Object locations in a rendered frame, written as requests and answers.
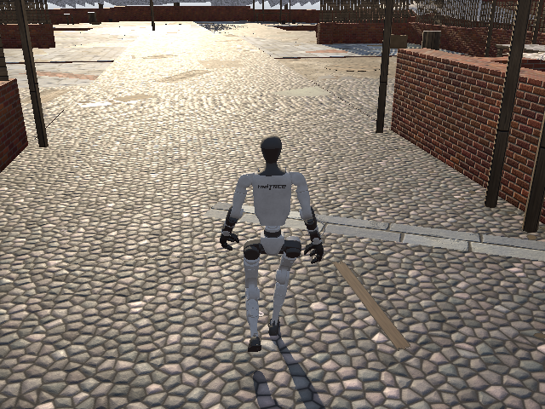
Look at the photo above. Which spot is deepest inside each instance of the robot right forearm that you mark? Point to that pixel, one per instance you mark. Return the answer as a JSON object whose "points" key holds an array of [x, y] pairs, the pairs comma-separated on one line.
{"points": [[312, 229]]}

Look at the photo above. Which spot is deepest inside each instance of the robot right hand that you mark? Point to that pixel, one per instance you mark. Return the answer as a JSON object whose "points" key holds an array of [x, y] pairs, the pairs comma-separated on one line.
{"points": [[318, 249]]}

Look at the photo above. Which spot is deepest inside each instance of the robot left forearm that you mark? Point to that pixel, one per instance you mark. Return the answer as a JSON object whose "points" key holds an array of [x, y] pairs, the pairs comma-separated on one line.
{"points": [[228, 224]]}

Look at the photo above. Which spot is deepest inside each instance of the robot left hand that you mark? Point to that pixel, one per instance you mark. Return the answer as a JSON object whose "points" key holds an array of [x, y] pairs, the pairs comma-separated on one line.
{"points": [[232, 238]]}

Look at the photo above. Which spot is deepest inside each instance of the right robot shin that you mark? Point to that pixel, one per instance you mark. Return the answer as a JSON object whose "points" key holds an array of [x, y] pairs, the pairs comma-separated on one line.
{"points": [[278, 298]]}

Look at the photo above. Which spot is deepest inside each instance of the right robot thigh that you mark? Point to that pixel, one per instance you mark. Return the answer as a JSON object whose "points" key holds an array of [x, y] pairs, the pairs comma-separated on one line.
{"points": [[292, 250]]}

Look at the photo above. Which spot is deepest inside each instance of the right robot upper arm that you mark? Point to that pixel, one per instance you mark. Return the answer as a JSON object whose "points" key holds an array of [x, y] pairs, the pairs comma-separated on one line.
{"points": [[299, 180]]}

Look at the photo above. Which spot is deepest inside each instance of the left robot upper arm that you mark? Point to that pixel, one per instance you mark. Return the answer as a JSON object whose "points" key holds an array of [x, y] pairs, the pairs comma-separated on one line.
{"points": [[244, 181]]}

